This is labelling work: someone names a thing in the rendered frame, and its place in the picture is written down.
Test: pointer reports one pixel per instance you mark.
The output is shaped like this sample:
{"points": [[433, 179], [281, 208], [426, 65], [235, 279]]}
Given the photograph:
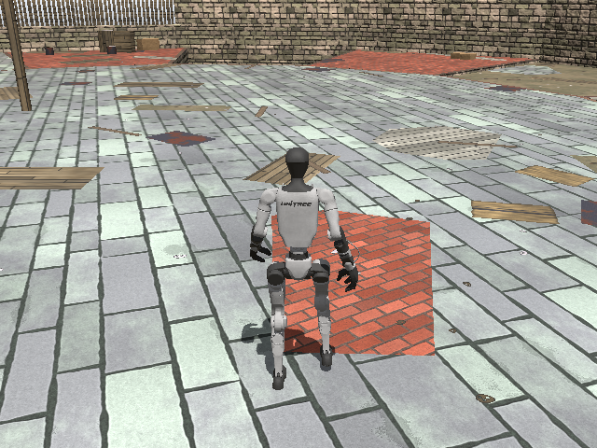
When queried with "robot head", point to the robot head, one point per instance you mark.
{"points": [[297, 161]]}

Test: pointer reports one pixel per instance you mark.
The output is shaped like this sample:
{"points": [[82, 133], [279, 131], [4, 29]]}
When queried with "left robot forearm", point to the left robot forearm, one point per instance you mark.
{"points": [[255, 241]]}

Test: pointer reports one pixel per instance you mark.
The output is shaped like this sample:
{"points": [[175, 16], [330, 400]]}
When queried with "robot left upper arm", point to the robot left upper arm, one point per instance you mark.
{"points": [[263, 211]]}

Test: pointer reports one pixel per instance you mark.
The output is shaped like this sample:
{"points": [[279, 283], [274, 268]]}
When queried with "robot torso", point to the robot torso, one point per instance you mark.
{"points": [[297, 217]]}

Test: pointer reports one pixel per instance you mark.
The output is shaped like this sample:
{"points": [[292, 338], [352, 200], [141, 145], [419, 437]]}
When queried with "robot right hand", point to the robot right hand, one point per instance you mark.
{"points": [[353, 278]]}

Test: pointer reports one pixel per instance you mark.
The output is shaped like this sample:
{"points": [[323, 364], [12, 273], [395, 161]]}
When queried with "robot left hand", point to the robot left hand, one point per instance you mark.
{"points": [[254, 255]]}

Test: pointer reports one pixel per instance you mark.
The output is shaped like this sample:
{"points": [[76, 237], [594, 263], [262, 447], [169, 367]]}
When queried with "right robot forearm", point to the right robot forearm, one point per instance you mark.
{"points": [[344, 252]]}

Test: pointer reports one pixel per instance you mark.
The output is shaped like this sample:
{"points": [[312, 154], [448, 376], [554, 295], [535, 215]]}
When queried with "robot right upper arm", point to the robot right upper arm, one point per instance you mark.
{"points": [[327, 197]]}

